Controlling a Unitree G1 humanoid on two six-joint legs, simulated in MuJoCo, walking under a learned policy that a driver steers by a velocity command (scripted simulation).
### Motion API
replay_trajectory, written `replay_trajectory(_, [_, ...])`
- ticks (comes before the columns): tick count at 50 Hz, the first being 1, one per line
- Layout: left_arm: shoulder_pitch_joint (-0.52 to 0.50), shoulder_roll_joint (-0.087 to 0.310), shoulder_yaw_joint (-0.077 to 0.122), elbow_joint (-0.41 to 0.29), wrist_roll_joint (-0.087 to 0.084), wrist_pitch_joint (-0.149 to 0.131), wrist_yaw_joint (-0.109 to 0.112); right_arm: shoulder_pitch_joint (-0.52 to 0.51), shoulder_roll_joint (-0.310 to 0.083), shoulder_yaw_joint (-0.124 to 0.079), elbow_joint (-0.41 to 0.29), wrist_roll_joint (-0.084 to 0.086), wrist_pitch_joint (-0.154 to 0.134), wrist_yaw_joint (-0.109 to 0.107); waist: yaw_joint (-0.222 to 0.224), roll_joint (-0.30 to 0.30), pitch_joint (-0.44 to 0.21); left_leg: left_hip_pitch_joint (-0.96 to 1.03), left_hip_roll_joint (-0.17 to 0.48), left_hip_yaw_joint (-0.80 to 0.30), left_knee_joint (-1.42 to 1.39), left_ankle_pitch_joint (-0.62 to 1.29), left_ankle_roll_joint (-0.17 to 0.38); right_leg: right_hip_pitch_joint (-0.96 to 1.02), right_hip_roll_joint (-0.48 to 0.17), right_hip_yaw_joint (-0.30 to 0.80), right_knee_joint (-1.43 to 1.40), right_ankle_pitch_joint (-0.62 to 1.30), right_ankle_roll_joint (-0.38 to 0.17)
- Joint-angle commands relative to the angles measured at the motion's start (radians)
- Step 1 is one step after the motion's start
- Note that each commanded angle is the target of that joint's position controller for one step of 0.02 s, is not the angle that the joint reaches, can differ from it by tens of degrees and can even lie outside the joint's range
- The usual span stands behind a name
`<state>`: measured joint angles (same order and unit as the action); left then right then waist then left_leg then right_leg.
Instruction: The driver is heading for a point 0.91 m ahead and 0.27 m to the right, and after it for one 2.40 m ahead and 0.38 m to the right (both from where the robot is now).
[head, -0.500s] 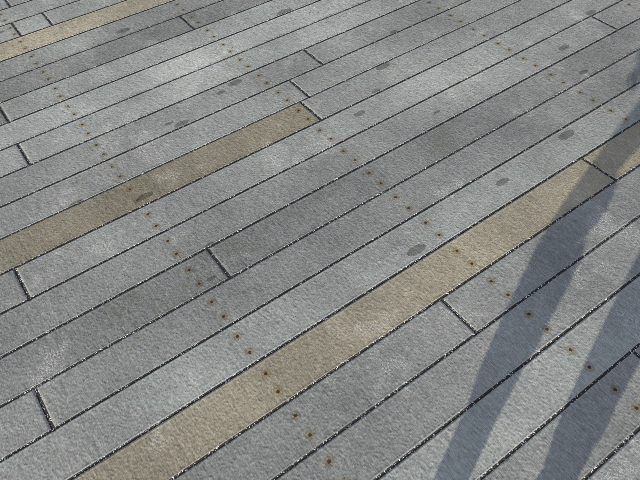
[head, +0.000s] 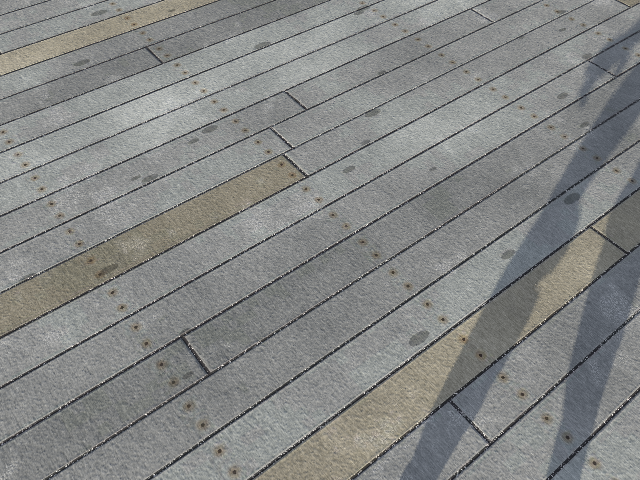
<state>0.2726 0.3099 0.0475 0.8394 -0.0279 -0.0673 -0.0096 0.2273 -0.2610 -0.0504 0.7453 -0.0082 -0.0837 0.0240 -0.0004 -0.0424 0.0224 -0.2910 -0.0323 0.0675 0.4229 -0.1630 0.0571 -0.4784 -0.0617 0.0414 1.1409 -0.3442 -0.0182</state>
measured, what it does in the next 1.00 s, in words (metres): walks ahead, turning right: right foot, then left foot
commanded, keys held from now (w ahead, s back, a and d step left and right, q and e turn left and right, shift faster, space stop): w+e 0.64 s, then w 0.36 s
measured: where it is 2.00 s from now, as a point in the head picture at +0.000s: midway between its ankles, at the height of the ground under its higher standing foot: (457, 272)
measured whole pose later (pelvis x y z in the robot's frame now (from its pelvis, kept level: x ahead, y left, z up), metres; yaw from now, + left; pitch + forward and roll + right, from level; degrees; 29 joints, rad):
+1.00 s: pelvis +0.56 -0.12 +0.00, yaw -26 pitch +1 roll +0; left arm 0.32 0.29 0.05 0.76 -0.02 -0.05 0.00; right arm 0.21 -0.27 -0.05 0.77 0.00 -0.10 0.03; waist 0.00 -0.03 0.01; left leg -0.33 -0.04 0.02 0.48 -0.18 0.05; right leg -0.40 0.02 0.07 1.15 -0.39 -0.04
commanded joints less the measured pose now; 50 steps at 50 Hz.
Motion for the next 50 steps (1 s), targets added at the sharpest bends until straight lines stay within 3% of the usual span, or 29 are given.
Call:
replay_trajectory(1, [0.034, 0.052, 0.019, -0.052, -0.001, 0.017, 0.006, 0.003, -0.114, -0.033, -0.031, -0.003, -0.032, -0.003, 0.011, 0.128, -0.039, 0.129, 0.287, -0.235, -0.274, 0.126, 0.17, -0.145, -0.072, 0.064, -0.025, 0.084, 0.018])
replay_trajectory(4, [-0.03, 0.043, 0.021, -0.074, 0.006, 0.025, 0.008, 0.018, -0.135, -0.042, -0.001, -0.01, -0.037, -0.015, 0.002, 0.101, -0.004, 0.145, 0.283, -0.134, -0.305, 0.188, 0.16, -0.218, -0.068, 0.086, -0.136, 0.226, 0.035])
replay_trajectory(8, [-0.136, 0.02, 0.014, -0.105, 0.01, 0.015, -0.013, 0.026, -0.153, -0.045, 0.022, -0.004, -0.03, -0.027, -0.034, 0.092, 0.025, 0.168, 0.25, 0.008, -0.317, 0.221, 0.116, -0.184, -0.049, 0.022, -0.364, 0.428, 0.026])
replay_trajectory(13, [-0.272, 0.01, 0.007, -0.181, 0.009, 0.016, -0.04, 0.103, -0.183, -0.057, 0.071, 0.015, 0.001, -0.035, -0.084, 0.08, 0.069, 0.341, 0.306, 0.065, -0.264, 0.285, 0.097, -0.234, -0.031, -0.04, -0.504, 0.369, -0.014])
replay_trajectory(16, [-0.249, 0.039, 0.022, -0.209, 0.01, 0.019, -0.055, 0.082, -0.215, -0.068, 0.072, 0.025, 0.026, -0.045, -0.041, 0.118, 0.028, 0.414, 0.322, 0.103, -0.121, 0.645, 0.064, -0.149, 0.028, -0.112, -0.523, 0.215, -0.063])
replay_trajectory(17, [-0.186, 0.063, 0.037, -0.201, 0.01, 0.023, -0.055, 0.071, -0.228, -0.072, 0.068, 0.026, 0.035, -0.051, -0.001, 0.138, -0.02, 0.416, 0.316, 0.118, -0.015, 0.814, 0.051, -0.055, 0.067, -0.143, -0.518, 0.166, -0.085])
replay_trajectory(18, [-0.051, 0.102, 0.062, -0.171, 0.007, 0.024, -0.051, 0.053, -0.231, -0.071, 0.062, 0.028, 0.044, -0.056, 0.077, 0.128, -0.091, 0.371, 0.287, 0.145, 0.166, 0.881, 0.026, 0.125, 0.112, -0.16, -0.563, 0.188, -0.116])
replay_trajectory(19, [0.12, 0.174, 0.098, -0.129, 0.005, 0.03, -0.035, 0.057, -0.213, -0.061, 0.051, 0.021, 0.042, -0.062, 0.156, 0.076, -0.182, 0.185, 0.246, 0.154, 0.425, 0.714, -0.015, 0.421, 0.093, -0.068, -0.601, 0.23, -0.163])
replay_trajectory(20, [0.158, 0.297, 0.124, -0.122, -0.003, 0.033, -0.018, 0.148, -0.079, -0.018, -0.002, -0.017, 0.017, -0.047, 0.077, -0.19, -0.27, -0.284, 0.078, 0.126, 0.809, -0.1, -0.086, 0.805, -0.173, 0.439, -0.632, 0.146, -0.335])
replay_trajectory(21, [0.176, 0.253, 0.104, -0.153, 0.003, 0.02, -0.021, 0.099, -0.097, -0.009, -0.01, 0.002, -0.027, -0.03, 0.106, -0.132, -0.421, -0.447, -0.016, -0.115, 0.962, -0.441, -0.083, 0.916, -0.28, 0.806, -0.806, 0.03, -0.418])
replay_trajectory(22, [0.152, 0.187, 0.084, -0.147, 0.013, 0.011, -0.023, -0.016, -0.161, -0.028, -0.041, 0.045, -0.051, -0.017, 0.135, -0.065, -0.303, -0.542, 0.045, -0.166, 0.975, -0.362, -0.058, 0.849, -0.25, 0.665, -0.837, 0.06, -0.355])
replay_trajectory(23, [0.097, 0.159, 0.076, -0.151, 0.01, 0.005, -0.022, -0.05, -0.153, -0.023, -0.053, 0.046, -0.064, -0.017, 0.101, -0.018, -0.196, -0.537, 0.088, -0.153, 0.899, -0.272, -0.041, 0.701, -0.208, 0.53, -0.838, 0.126, -0.318])
replay_trajectory(24, [0.025, 0.126, 0.065, -0.165, 0.009, 0.005, -0.02, -0.053, -0.152, -0.027, -0.042, 0.021, -0.066, -0.025, 0.055, 0.032, -0.123, -0.478, 0.124, -0.147, 0.809, -0.215, -0.046, 0.548, -0.167, 0.427, -0.848, 0.219, -0.288])
replay_trajectory(25, [-0.024, 0.098, 0.055, -0.183, 0.019, 0.005, -0.016, -0.037, -0.163, -0.036, -0.037, 0.007, -0.056, -0.029, 0.015, 0.013, -0.092, -0.397, 0.148, -0.151, 0.748, -0.175, -0.054, 0.432, -0.137, 0.362, -0.869, 0.311, -0.276])
replay_trajectory(27, [-0.054, 0.097, 0.054, -0.201, 0.023, 0.004, -0.009, -0.01, -0.147, -0.037, -0.037, -0.002, -0.03, -0.028, -0.019, -0.006, -0.078, -0.324, 0.152, -0.14, 0.68, -0.141, -0.082, 0.319, -0.105, 0.311, -0.907, 0.395, -0.282])
replay_trajectory(29, [-0.035, 0.123, 0.062, -0.197, 0.019, 0.001, 0.004, -0.035, -0.121, -0.031, -0.049, -0.008, -0.015, -0.031, -0.02, -0.003, -0.059, -0.315, 0.138, -0.12, 0.582, -0.075, -0.113, 0.253, -0.081, 0.251, -0.92, 0.455, -0.28])
replay_trajectory(34, [0.035, 0.133, 0.065, -0.17, 0.01, 0.011, 0.024, -0.211, -0.076, -0.008, -0.089, 0.002, -0.022, -0.018, 0.055, -0.042, -0.03, -0.235, 0.075, -0.103, 0.204, 0.243, -0.132, 0.214, -0.023, 0.18, -0.907, 0.319, -0.209])
replay_trajectory(37, [0.094, 0.124, 0.061, -0.137, 0.007, 0.012, 0.023, -0.263, -0.098, -0.011, -0.105, 0.014, -0.034, -0.001, 0.084, -0.048, -0.017, -0.22, 0.069, -0.118, 0.123, 0.28, -0.109, 0.284, -0.07, 0.228, -0.873, 0.263, -0.2])
replay_trajectory(39, [0.108, 0.124, 0.061, -0.125, 0.01, 0.015, 0.024, -0.264, -0.121, -0.019, -0.112, 0.013, -0.042, 0.007, 0.077, -0.056, -0.007, -0.227, 0.069, -0.126, 0.085, 0.214, -0.078, 0.357, -0.108, 0.274, -0.826, 0.272, -0.188])
replay_trajectory(41, [0.096, 0.13, 0.063, -0.12, 0.014, 0.021, 0.024, -0.216, -0.139, -0.027, -0.104, 0.012, -0.048, 0.007, 0.044, -0.079, -0.006, -0.177, 0.06, -0.108, 0.062, 0.128, -0.042, 0.399, -0.128, 0.298, -0.773, 0.356, -0.171])
replay_trajectory(42, [0.083, 0.119, 0.059, -0.123, 0.014, 0.024, 0.023, -0.138, -0.156, -0.039, -0.081, 0.008, -0.051, 0.003, 0.001, -0.076, -0.038, -0.073, 0.04, -0.082, 0.027, 0.118, -0.016, 0.402, -0.095, 0.28, -0.695, 0.476, -0.152])
replay_trajectory(43, [0.078, 0.084, 0.045, -0.132, 0.021, 0.024, 0.021, -0.016, -0.192, -0.053, -0.058, -0.004, -0.055, -0.001, -0.055, -0.043, -0.142, 0.126, 0.098, -0.13, 0.052, 0.144, 0.031, 0.354, -0.038, 0.231, -0.516, 0.516, -0.123])
replay_trajectory(44, [0.159, 0.03, 0.024, -0.146, 0.036, 0.017, 0.023, 0.127, -0.267, -0.071, -0.043, -0.014, -0.055, -0.003, -0.069, 0.13, -0.305, 0.448, 0.285, -0.381, 0.084, 0.144, 0.133, 0.141, 0.066, 0.151, -0.201, 0.255, -0.071])
replay_trajectory(45, [0.255, 0.001, 0.013, -0.144, 0.005, 0.004, 0.021, 0.208, -0.287, -0.082, 0.01, 0.001, -0.041, 0.01, -0.046, 0.407, -0.361, 0.639, 0.423, -0.813, -0.088, -0.161, 0.257, -0.17, 0.169, 0.1, 0.064, -0.233, -0.015])
replay_trajectory(46, [0.167, 0.102, 0.031, -0.138, -0.008, -0.001, 0.021, 0.184, -0.196, -0.058, 0.0, 0.027, -0.039, 0.012, -0.081, 0.249, -0.243, 0.574, 0.407, -0.822, -0.141, -0.382, 0.218, -0.286, 0.107, 0.154, 0.154, -0.207, -0.019])
replay_trajectory(47, [0.045, 0.129, 0.039, -0.165, -0.006, -0.002, 0.019, 0.115, -0.156, -0.044, -0.011, 0.023, -0.032, 0.007, -0.088, 0.154, -0.121, 0.446, 0.371, -0.674, -0.151, -0.348, 0.177, -0.315, 0.064, 0.118, 0.148, -0.113, -0.024])
replay_trajectory(48, [-0.012, 0.115, 0.035, -0.18, 0.008, -0.003, 0.019, 0.065, -0.142, -0.034, -0.02, 0.009, -0.025, 0.006, -0.068, 0.098, -0.056, 0.325, 0.329, -0.567, -0.17, -0.227, 0.166, -0.288, 0.025, 0.081, 0.107, -0.045, -0.022])
replay_trajectory(49, [-0.028, 0.099, 0.037, -0.186, 0.02, -0.006, 0.016, 0.034, -0.123, -0.027, -0.02, 0.002, -0.023, 0.005, -0.043, 0.098, -0.022, 0.246, 0.295, -0.498, -0.191, -0.135, 0.163, -0.257, -0.008, 0.073, 0.042, 0.006, -0.018])
replay_trajectory(50, [-0.012, 0.082, 0.037, -0.183, 0.02, -0.005, 0.013, 0.021, -0.111, -0.021, -0.019, -0.005, -0.025, 0.002, -0.021, 0.127, -0.024, 0.2, 0.265, -0.442, -0.21, -0.062, 0.155, -0.205, -0.029, 0.067, 0.001, 0.037, -0.015])
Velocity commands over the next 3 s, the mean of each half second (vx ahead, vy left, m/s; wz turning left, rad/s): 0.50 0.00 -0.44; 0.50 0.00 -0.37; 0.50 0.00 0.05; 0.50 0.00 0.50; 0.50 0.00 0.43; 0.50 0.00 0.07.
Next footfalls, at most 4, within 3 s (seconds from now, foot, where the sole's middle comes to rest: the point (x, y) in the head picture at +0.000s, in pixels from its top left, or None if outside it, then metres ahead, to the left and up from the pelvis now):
0.38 right None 0.35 -0.17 -0.78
0.86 left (354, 386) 0.68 -0.07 -0.78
1.38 right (497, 331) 0.83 -0.42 -0.78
1.90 left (417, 222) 1.18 -0.26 -0.78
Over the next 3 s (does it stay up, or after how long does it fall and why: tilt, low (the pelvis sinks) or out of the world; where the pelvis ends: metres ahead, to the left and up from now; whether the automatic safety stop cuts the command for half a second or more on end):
stays up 1.60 -0.30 -0.01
